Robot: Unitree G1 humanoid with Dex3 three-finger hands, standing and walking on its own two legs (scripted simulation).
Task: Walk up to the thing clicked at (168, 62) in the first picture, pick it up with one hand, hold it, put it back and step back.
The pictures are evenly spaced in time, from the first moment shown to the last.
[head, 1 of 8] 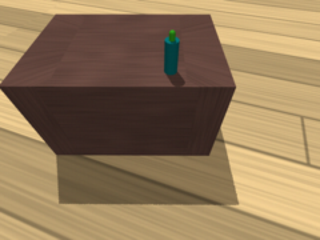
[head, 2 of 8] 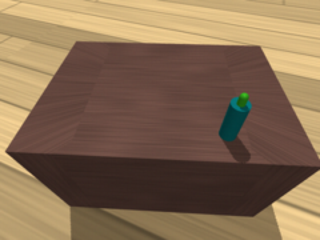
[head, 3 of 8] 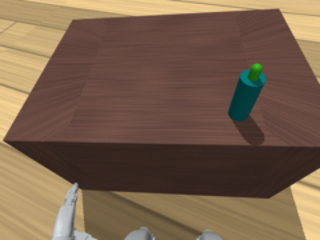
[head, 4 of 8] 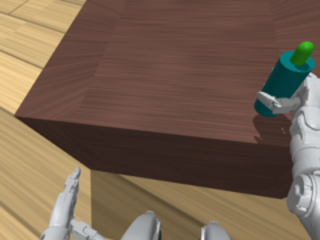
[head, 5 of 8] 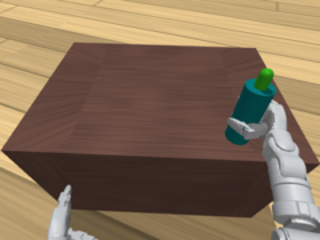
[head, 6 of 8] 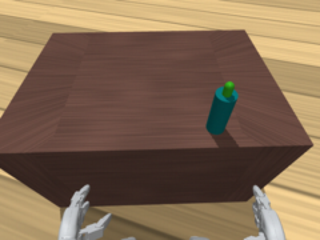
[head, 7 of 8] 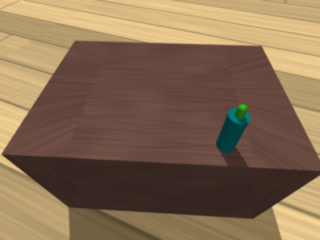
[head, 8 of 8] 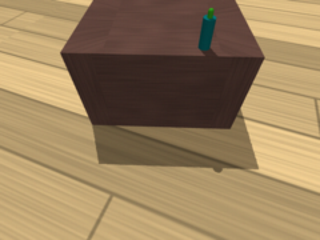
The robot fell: no
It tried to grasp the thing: yes
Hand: right
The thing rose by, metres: 0.22
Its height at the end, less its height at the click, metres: +0.00
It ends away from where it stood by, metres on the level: 0.04
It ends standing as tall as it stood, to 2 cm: yes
